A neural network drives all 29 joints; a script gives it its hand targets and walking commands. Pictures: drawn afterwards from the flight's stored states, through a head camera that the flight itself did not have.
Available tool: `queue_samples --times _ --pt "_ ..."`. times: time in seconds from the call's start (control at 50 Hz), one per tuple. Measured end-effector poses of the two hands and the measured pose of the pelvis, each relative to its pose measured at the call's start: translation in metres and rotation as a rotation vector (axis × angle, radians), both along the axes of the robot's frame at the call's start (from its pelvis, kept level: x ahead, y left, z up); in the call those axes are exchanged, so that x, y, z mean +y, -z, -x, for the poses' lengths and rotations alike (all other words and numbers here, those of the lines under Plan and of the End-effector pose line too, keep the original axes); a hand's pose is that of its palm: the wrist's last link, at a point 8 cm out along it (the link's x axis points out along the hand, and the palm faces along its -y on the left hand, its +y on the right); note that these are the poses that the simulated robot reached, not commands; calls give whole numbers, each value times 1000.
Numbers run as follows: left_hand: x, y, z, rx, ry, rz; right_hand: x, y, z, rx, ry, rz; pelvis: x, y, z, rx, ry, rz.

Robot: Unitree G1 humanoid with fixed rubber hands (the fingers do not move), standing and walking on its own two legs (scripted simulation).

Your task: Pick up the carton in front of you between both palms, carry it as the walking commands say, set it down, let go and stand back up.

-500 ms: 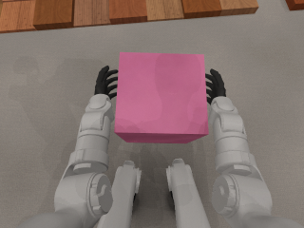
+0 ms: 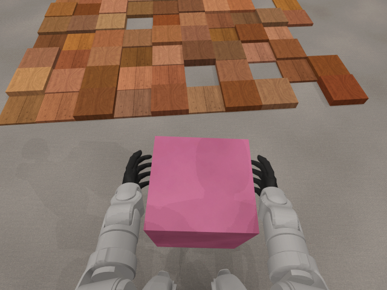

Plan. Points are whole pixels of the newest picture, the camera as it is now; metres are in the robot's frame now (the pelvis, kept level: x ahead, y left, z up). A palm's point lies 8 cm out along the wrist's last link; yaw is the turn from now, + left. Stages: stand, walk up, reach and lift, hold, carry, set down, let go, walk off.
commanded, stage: reach and lift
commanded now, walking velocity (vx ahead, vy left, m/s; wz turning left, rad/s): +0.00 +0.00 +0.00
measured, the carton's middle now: (198, 198) +0.34 -0.01 -0.10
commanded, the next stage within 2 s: hold in 1.40 s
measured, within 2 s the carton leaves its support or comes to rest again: neither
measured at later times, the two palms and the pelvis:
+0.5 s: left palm (110, 177) +0.31 +0.15 +0.09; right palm (282, 182) +0.30 -0.15 +0.08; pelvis +0.02 +0.00 +0.06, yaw +0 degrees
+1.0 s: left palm (109, 172) +0.31 +0.15 +0.10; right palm (284, 177) +0.31 -0.15 +0.09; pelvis +0.01 +0.00 +0.07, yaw +0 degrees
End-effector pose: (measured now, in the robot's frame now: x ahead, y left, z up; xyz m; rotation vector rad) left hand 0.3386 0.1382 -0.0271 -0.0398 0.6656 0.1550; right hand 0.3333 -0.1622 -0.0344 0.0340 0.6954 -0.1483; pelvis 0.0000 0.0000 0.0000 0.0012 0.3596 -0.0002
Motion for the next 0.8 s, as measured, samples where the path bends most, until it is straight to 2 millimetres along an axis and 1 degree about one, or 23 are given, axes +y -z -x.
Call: queue_samples --times 0.1,0.2,0.32,0.38,0.46,0.58,0.68,0.8 --pt "2 -29 8 -1 2 -2 2 -30 8 -1 -2 2 0 -23 -10 -84 4 1" --pt "5 -59 15 -9 5 -8 5 -60 14 -9 -7 7 0 -41 -19 -175 5 2" --pt "9 -94 23 -24 21 -20 9 -95 23 -24 -9 17 -1 -57 -24 -287 2 3" --pt "10 -106 27 -23 31 -30 10 -108 27 -22 -21 33 -1 -61 -23 -336 1 3" --pt "10 -113 31 -4 41 -42 10 -115 31 -4 -30 43 -1 -63 -19 -383 1 3" --pt "10 -112 36 16 41 -40 10 -115 36 16 -28 40 -1 -62 -9 -412 3 3" --pt "10 -115 35 5 36 -36 9 -117 35 4 -26 35 -2 -61 -4 -417 4 3" --pt "9 -119 33 -3 35 -36 9 -121 32 -4 -25 33 -2 -63 -5 -420 4 2"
